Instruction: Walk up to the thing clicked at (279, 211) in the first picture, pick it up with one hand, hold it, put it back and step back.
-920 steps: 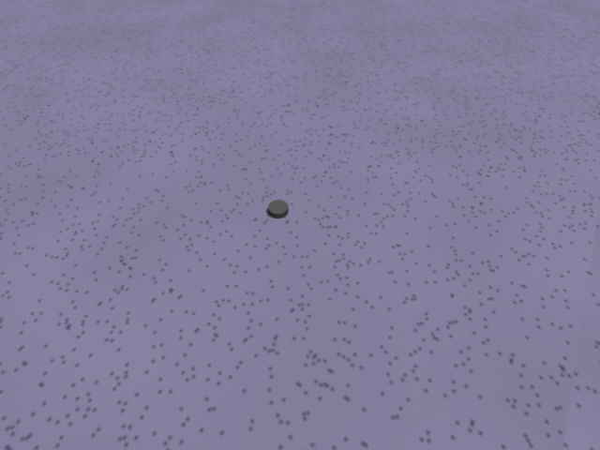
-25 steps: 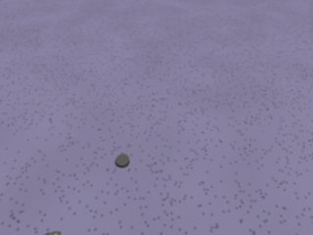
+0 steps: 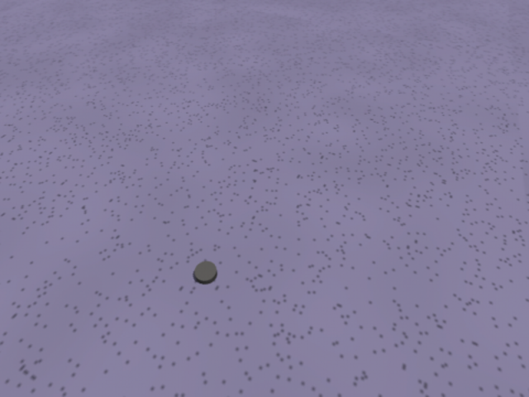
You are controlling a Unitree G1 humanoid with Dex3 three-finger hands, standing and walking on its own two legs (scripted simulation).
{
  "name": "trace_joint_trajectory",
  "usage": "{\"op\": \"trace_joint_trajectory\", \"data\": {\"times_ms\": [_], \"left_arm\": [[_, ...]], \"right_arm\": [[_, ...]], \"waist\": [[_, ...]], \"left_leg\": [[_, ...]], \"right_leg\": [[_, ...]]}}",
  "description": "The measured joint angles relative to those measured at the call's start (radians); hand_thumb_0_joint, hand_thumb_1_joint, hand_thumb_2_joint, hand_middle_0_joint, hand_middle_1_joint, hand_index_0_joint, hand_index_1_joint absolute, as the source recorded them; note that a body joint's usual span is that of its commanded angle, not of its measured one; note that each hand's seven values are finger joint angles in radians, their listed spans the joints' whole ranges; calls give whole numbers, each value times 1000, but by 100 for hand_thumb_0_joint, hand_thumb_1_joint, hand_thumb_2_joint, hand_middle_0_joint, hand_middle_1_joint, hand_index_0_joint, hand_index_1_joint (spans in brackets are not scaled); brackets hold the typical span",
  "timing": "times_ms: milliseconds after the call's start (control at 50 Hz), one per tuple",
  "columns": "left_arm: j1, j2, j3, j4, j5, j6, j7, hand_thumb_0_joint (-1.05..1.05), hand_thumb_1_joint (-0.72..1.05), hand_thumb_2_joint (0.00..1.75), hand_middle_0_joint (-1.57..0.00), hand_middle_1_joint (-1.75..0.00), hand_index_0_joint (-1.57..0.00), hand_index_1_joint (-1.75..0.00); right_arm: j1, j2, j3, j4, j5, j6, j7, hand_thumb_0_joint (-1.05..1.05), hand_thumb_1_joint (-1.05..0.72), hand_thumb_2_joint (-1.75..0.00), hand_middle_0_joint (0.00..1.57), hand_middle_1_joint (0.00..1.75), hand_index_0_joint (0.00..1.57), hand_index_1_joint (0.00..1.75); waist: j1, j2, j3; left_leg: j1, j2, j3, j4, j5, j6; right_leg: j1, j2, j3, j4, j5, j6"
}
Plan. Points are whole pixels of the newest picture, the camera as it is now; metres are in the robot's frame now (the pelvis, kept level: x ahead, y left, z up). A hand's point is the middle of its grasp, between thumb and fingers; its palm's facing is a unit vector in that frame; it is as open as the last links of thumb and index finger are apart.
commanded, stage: stand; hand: left
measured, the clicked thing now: (205, 272) +0.73 +0.27 -0.77
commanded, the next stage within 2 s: walk up in 0.62 s
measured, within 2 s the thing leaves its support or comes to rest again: neither
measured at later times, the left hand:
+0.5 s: hand out of the picture +0.06 +0.26 -0.16, palm faces -0.04 -0.94 -0.33, open 7.4 cm
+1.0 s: hand out of the picture +0.07 +0.31 -0.17, palm faces +0.03 -0.93 -0.36, open 7.4 cm
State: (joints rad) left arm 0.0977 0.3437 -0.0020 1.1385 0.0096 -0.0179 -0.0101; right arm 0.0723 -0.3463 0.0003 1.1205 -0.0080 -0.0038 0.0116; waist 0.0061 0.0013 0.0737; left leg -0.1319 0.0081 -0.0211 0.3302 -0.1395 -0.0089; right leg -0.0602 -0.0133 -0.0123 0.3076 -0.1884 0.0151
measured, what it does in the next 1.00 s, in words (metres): steps on the spot: left foot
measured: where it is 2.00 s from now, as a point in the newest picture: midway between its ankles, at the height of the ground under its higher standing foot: (262, 387)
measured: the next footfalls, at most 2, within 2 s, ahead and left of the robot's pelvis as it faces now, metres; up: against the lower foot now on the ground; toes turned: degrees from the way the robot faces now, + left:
left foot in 0.94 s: +0.15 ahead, +0.14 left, +0.00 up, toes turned +4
right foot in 1.36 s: +0.33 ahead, -0.11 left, +0.00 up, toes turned +0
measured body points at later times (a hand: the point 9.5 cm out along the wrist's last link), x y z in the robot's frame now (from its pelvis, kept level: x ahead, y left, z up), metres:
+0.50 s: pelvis -0.01 +0.00 +0.00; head +0.00 +0.01 +0.45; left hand +0.06 +0.30 -0.14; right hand +0.06 -0.30 -0.13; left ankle +0.03 +0.12 -0.75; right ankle -0.01 -0.13 -0.75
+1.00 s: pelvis +0.07 +0.03 -0.02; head +0.10 +0.05 +0.43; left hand +0.07 +0.36 -0.15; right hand +0.17 -0.30 -0.12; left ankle +0.11 +0.14 -0.75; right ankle -0.01 -0.12 -0.72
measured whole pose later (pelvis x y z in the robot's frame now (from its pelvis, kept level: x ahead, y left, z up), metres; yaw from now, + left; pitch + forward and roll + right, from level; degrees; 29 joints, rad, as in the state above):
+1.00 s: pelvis +0.07 +0.03 -0.02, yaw +2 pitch -3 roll +0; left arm 0.32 0.42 0.07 0.99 0.02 -0.01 -0.04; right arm 0.23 -0.41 -0.09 0.95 -0.04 -0.07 0.05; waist 0.03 -0.03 0.10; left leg -0.27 0.00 0.05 0.59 -0.25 0.03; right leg -0.15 -0.04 0.03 0.75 -0.44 -0.02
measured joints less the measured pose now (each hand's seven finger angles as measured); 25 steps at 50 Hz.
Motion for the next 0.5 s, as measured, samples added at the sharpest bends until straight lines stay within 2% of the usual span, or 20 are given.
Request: {"op": "trace_joint_trajectory", "data": {"times_ms": [240, 500], "left_arm": [[20, 10, -1, 6, 0, 4, -4, 1, 91, 89, -20, -30, -20, -30], [26, 11, -8, -5, -1, 4, -4, 1, 91, 89, -20, -30, -20, -30]], "right_arm": [[54, -4, -1, 29, -4, -2, 1, 0, -91, -89, 20, 30, 20, 30], [51, -1, 5, 22, -3, -3, 1, 0, -91, -89, 20, 30, 20, 30]], "waist": [[-8, -5, -8], [-10, -5, -14]], "left_leg": [[-19, -3, 3, -1, 11, 3], [-28, -8, 5, 7, 7, 7]], "right_leg": [[-24, -3, 3, 8, 7, 3], [-35, -8, 5, 20, 0, 6]]}}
